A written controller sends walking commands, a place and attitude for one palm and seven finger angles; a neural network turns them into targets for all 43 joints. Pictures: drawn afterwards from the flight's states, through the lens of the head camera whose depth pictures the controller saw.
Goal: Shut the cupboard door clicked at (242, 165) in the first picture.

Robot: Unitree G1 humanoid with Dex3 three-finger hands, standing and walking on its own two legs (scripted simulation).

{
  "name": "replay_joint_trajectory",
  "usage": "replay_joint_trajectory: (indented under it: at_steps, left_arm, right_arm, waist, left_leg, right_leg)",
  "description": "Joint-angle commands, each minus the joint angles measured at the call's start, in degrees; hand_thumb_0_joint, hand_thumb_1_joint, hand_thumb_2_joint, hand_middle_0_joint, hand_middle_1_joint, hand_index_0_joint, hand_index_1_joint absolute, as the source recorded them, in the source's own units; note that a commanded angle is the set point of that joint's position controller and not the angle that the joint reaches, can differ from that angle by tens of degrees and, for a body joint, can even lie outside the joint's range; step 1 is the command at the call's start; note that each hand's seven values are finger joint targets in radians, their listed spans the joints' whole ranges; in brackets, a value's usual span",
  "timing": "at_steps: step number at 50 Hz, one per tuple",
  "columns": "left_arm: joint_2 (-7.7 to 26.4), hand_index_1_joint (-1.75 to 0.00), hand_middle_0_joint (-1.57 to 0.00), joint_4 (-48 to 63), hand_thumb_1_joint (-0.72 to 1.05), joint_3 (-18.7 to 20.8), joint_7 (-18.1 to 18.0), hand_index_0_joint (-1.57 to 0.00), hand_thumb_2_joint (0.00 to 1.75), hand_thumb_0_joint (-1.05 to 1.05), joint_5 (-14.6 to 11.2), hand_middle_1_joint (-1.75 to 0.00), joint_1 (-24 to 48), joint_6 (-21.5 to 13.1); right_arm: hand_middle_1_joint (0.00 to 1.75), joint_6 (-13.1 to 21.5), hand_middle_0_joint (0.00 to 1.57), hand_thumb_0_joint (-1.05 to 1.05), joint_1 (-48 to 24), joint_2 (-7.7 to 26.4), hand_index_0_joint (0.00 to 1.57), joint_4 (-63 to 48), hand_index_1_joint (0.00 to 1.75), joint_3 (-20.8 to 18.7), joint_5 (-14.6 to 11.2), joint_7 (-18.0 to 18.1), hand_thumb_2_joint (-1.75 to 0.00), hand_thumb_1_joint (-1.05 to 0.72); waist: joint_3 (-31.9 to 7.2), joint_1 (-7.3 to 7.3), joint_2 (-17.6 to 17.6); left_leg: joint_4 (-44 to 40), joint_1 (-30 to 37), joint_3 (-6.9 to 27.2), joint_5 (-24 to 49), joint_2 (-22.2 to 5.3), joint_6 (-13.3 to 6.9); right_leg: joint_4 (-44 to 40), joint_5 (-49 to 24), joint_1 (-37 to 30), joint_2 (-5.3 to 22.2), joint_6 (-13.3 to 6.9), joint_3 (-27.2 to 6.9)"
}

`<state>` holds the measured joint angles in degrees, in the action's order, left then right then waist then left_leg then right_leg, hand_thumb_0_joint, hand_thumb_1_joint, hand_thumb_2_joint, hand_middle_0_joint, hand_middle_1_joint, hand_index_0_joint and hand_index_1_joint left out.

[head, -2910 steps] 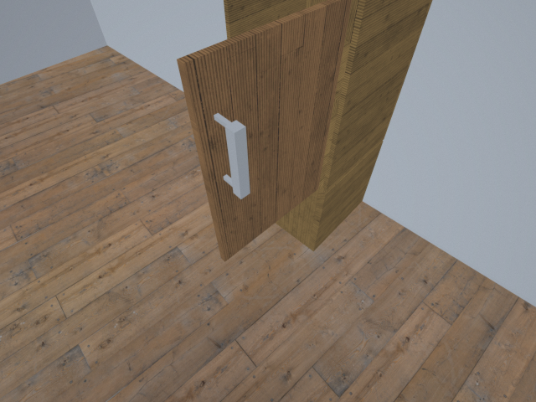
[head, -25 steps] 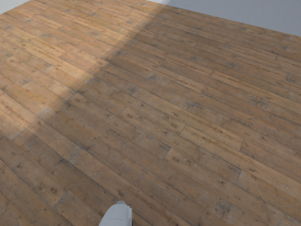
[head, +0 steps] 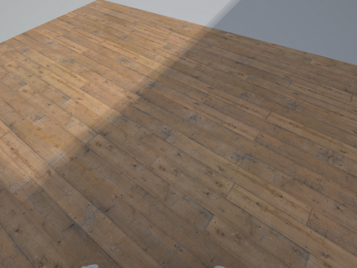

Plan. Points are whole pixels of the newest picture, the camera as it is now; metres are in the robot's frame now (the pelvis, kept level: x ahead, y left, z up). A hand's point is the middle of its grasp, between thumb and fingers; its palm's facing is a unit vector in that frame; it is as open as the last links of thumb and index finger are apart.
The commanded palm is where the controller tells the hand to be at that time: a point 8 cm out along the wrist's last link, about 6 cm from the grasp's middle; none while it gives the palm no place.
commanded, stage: turn to face it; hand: left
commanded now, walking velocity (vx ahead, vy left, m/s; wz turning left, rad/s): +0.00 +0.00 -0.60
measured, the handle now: out of the picture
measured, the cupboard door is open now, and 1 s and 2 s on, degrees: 24 24 24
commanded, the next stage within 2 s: none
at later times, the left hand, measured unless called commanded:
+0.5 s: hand (109, 236) +0.22 +0.21 -0.16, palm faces -0.24 -0.95 -0.20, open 7.4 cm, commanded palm none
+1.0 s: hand (138, 216) +0.28 +0.14 -0.17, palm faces -0.55 -0.82 -0.19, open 7.4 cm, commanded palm none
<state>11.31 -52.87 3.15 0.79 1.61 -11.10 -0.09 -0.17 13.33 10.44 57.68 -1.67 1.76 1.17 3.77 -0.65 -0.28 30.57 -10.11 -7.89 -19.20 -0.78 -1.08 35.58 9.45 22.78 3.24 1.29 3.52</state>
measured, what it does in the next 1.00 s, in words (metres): walks ahead, turning right: right foot, then left foot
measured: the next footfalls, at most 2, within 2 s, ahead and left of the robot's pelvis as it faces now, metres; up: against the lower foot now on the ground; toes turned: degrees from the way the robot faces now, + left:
right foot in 0.02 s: +0.12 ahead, -0.11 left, +0.00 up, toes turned -5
left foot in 0.34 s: +0.14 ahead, +0.13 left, +0.00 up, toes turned -10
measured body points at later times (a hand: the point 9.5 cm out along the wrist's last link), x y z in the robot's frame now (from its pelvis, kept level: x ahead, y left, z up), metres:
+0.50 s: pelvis +0.07 +0.03 +0.01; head +0.12 +0.04 +0.46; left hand +0.23 +0.26 -0.14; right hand +0.08 -0.22 -0.12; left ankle +0.10 +0.14 -0.73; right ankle +0.04 -0.09 -0.67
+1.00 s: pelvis +0.10 +0.03 -0.01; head +0.15 +0.02 +0.44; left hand +0.31 +0.19 -0.16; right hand +0.03 -0.24 -0.13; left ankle +0.20 +0.11 -0.74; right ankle +0.03 -0.10 -0.73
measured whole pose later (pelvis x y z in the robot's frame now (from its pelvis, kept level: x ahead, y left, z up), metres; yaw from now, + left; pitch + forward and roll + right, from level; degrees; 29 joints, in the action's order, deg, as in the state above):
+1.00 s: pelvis +0.10 +0.03 -0.01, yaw -35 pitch +1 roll -1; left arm 12.5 -50.4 3.5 1.1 1.2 -11.3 3.8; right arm -1.2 10.1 13.6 48.8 -2.0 1.0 1.3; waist 3.9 0.0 -0.9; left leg 34.4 -20.6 -1.8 -16.1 -3.1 2.7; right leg 35.5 18.2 19.5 -1.7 1.2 -5.3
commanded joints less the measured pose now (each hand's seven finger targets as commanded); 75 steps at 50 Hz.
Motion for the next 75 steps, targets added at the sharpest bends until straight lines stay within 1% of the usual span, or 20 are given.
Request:
replay_joint_trajectory:
  at_steps: [1,4,7,14,17,18,23,32,34,35,40,47,48,50,55,64,66,67,70,75]
  left_arm:
    - [12.8,-0.30,-0.20,-0.4,0.90,2.8,-0.8,-0.20,0.90,0.00,0.4,-0.30,-12.6,-0.9]
    - [10.4,-0.30,-0.20,1.3,0.90,3.3,-2.4,-0.20,0.90,0.00,-0.3,-0.30,-7.1,-0.6]
    - [8.9,-0.30,-0.20,2.5,0.90,3.3,-2.6,-0.20,0.90,0.00,0.0,-0.30,-3.9,-0.1]
    - [10.0,-0.30,-0.20,3.6,0.90,4.1,-1.5,-0.20,0.90,0.00,-0.3,-0.30,-0.2,1.3]
    - [5.2,-0.30,-0.20,7.2,0.90,2.8,-0.4,-0.20,0.90,0.00,-1.0,-0.30,1.2,1.6]
    - [7.1,-0.30,-0.20,6.8,0.90,3.1,-0.2,-0.20,0.90,0.00,-0.1,-0.30,2.5,1.9]
    - [5.1,-0.30,-0.20,6.2,0.90,2.7,1.1,-0.20,0.90,0.00,-0.5,-0.30,2.5,3.1]
    - [7.1,-0.30,-0.20,7.0,0.90,2.9,1.2,-0.20,0.90,0.00,-0.2,-0.30,-0.4,2.0]
    - [17.2,-0.30,-0.20,4.8,0.90,4.7,-0.1,-0.20,0.90,0.00,0.4,-0.30,-8.4,0.6]
    - [18.4,-0.30,-0.20,4.3,0.90,4.6,-0.8,-0.20,0.90,0.00,-0.6,-0.30,-10.2,1.0]
    - [12.9,-0.30,-0.20,7.6,0.90,3.7,-1.8,-0.20,0.90,0.00,-0.1,-0.30,1.1,1.2]
    - [13.6,-0.30,-0.20,7.9,0.90,4.0,-0.8,-0.20,0.90,0.00,-0.1,-0.30,3.8,2.2]
    - [11.5,-0.30,-0.20,8.4,0.90,3.6,-0.6,-0.20,0.90,0.00,-0.6,-0.30,3.5,2.6]
    - [7.7,-0.30,-0.20,10.5,0.90,2.5,0.2,-0.20,0.90,0.00,-0.8,-0.30,2.7,2.6]
    - [6.9,-0.30,-0.20,7.8,0.90,3.3,1.9,-0.20,0.90,0.00,-0.4,-0.30,1.9,3.3]
    - [6.3,-0.30,-0.20,7.6,0.90,2.6,1.5,-0.20,0.90,0.00,-0.5,-0.30,0.7,2.5]
    - [13.5,-0.30,-0.20,6.0,0.90,4.0,0.6,-0.20,0.90,0.00,0.2,-0.30,-5.2,1.5]
    - [17.8,-0.30,-0.20,5.2,0.90,4.5,-0.1,-0.20,0.90,0.00,-0.1,-0.30,-7.1,1.3]
    - [13.9,-0.30,-0.20,6.3,0.90,4.1,-1.6,-0.20,0.90,0.00,-0.4,-0.30,-1.2,1.5]
    - [13.1,-0.30,-0.20,6.6,0.90,3.5,-1.4,-0.20,0.90,0.00,-0.1,-0.30,-0.2,1.1]
  right_arm:
    - [0.30,0.3,0.20,0.00,0.9,3.7,0.20,-5.2,0.30,-1.7,-0.9,-0.4,-0.90,-0.90]
    - [0.30,-0.1,0.20,0.00,-1.5,7.2,0.20,-5.7,0.30,-1.9,-1.2,0.4,-0.90,-0.90]
    - [0.30,-0.7,0.20,0.00,-1.7,4.3,0.20,-5.6,0.30,-1.3,-1.1,0.2,-0.90,-0.90]
    - [0.30,-0.1,0.20,0.00,2.9,4.4,0.20,-6.5,0.30,-1.4,-1.3,0.7,-0.90,-0.90]
    - [0.30,0.7,0.20,0.00,5.5,14.7,0.20,-8.3,0.30,-3.2,0.1,1.6,-0.90,-0.90]
    - [0.30,0.8,0.20,0.00,4.6,13.8,0.20,-8.2,0.30,-3.0,0.4,1.4,-0.90,-0.90]
    - [0.30,0.7,0.20,0.00,0.3,11.7,0.20,-9.3,0.30,-2.5,0.4,1.6,-0.90,-0.90]
    - [0.30,-0.2,0.20,0.00,0.3,13.9,0.20,-8.9,0.30,-4.0,-0.2,0.3,-0.90,-0.90]
    - [0.30,-0.2,0.20,0.00,-3.0,7.6,0.20,-12.8,0.30,-2.5,-1.1,-0.3,-0.90,-0.90]
    - [0.30,-1.3,0.20,0.00,-4.2,8.8,0.20,-13.8,0.30,-2.2,-0.9,0.3,-0.90,-0.90]
    - [0.30,-1.3,0.20,0.00,-3.0,8.0,0.20,-11.4,0.30,-2.0,-1.1,0.2,-0.90,-0.90]
    - [0.30,-0.5,0.20,0.00,3.0,7.6,0.20,-10.6,0.30,-2.0,-1.3,0.3,-0.90,-0.90]
    - [0.30,0.0,0.20,0.00,4.4,10.0,0.20,-10.2,0.30,-2.3,-1.0,0.5,-0.90,-0.90]
    - [0.30,0.5,0.20,0.00,7.1,18.4,0.20,-11.4,0.30,-3.7,0.0,1.0,-0.90,-0.90]
    - [0.30,0.8,0.20,0.00,-2.1,13.4,0.20,-12.7,0.30,-2.5,0.3,1.4,-0.90,-0.90]
    - [0.30,-0.2,0.20,0.00,1.4,15.0,0.20,-9.7,0.30,-4.0,-0.1,0.4,-0.90,-0.90]
    - [0.30,-0.6,0.20,0.00,-0.3,10.8,0.20,-11.4,0.30,-3.6,-1.0,-0.2,-0.90,-0.90]
    - [0.30,-1.0,0.20,0.00,-4.4,8.1,0.20,-14.2,0.30,-2.5,-0.8,-0.4,-0.90,-0.90]
    - [0.30,-1.5,0.20,0.00,-5.0,10.2,0.20,-12.8,0.30,-2.8,-0.9,0.5,-0.90,-0.90]
    - [0.30,-1.4,0.20,0.00,-3.7,7.8,0.20,-11.4,0.30,-2.3,-1.1,-0.2,-0.90,-0.90]
  waist:
    - [-2.7,-3.13,-15.6]
    - [-8.0,-1.68,-13.0]
    - [-10.1,-0.15,-3.8]
    - [-8.6,2.12,-7.1]
    - [-6.8,3.75,17.0]
    - [-5.2,3.70,13.2]
    - [-5.0,1.15,10.0]
    - [-6.8,-0.34,9.1]
    - [-9.0,-4.44,-16.6]
    - [-8.0,-5.16,-12.9]
    - [-8.9,0.42,-7.7]
    - [-6.8,3.09,-8.0]
    - [-6.9,3.64,-2.5]
    - [-6.7,4.48,17.9]
    - [-4.9,0.63,12.2]
    - [-7.5,1.02,11.7]
    - [-8.4,-2.41,-6.7]
    - [-5.6,-4.24,-16.6]
    - [-5.0,-1.42,-14.5]
    - [-7.0,-0.16,-7.6]
  left_leg:
    - [22.5,-19.1,-2.3,-17.9,1.9,2.1]
    - [35.4,-23.6,9.0,-11.7,-1.6,3.2]
    - [28.2,-17.5,7.5,-7.5,-2.1,3.9]
    - [-1.3,-1.3,5.6,4.2,0.5,3.9]
    - [-16.4,5.9,29.3,11.6,-25.4,-7.7]
    - [-15.6,3.5,27.9,16.9,-25.7,-9.8]
    - [-9.3,4.4,9.0,34.2,-18.1,-6.7]
    - [2.2,0.2,1.3,28.7,-17.4,-1.6]
    - [25.9,-23.5,-4.1,-14.7,-4.1,5.0]
    - [33.9,-24.5,4.6,-18.4,-4.1,5.1]
    - [30.7,-20.8,7.3,-6.8,-4.9,6.0]
    - [1.8,-3.4,4.6,3.9,-0.7,5.1]
    - [-6.4,2.7,8.0,4.7,-3.9,3.8]
    - [-16.5,2.3,31.3,5.0,-27.0,-7.0]
    - [-11.9,-0.2,12.0,18.7,-19.2,-6.3]
    - [-2.3,-0.2,2.7,23.0,-19.3,-3.0]
    - [13.6,-15.1,-3.7,2.3,-11.1,3.5]
    - [26.4,-25.5,-0.8,-17.5,-4.1,5.3]
    - [36.5,-29.0,9.2,-8.7,-6.2,5.2]
    - [24.9,-20.3,5.8,-4.2,-3.4,6.2]
  right_leg:
    - [-17.9,-18.5,-18.3,17.0,-11.3,-27.2]
    - [-18.1,-18.7,-20.7,15.1,-15.7,-28.6]
    - [-15.9,-20.2,-15.3,10.7,-13.3,-19.9]
    - [-12.3,-9.4,-5.1,5.1,-8.1,-21.2]
    - [12.6,23.7,11.3,-7.0,-0.3,-4.7]
    - [22.3,23.7,11.2,-4.9,-0.1,-6.1]
    - [21.9,16.1,7.8,-1.8,1.5,-2.0]
    - [-6.8,1.6,-11.6,-3.6,-1.4,2.7]
    - [-14.1,-30.8,-28.6,17.2,-10.3,-24.7]
    - [-14.1,-34.4,-23.0,21.0,-14.6,-26.8]
    - [-11.7,-24.6,-16.9,11.0,-12.5,-16.7]
    - [-9.3,-8.0,-3.6,6.3,-8.0,-20.0]
    - [-5.7,-0.2,2.5,2.7,-5.2,-17.9]
    - [19.8,26.2,10.2,-5.9,-0.2,-4.8]
    - [28.5,18.1,8.6,-1.1,1.6,-2.7]
    - [-2.8,7.6,-8.4,-3.9,-0.6,3.1]
    - [-16.9,-4.8,-22.6,8.9,-5.5,-13.3]
    - [-18.6,-16.9,-20.6,18.8,-11.4,-26.9]
    - [-16.7,-13.5,-17.7,14.2,-13.6,-23.6]
    - [-13.1,-20.7,-15.6,9.6,-12.1,-18.0]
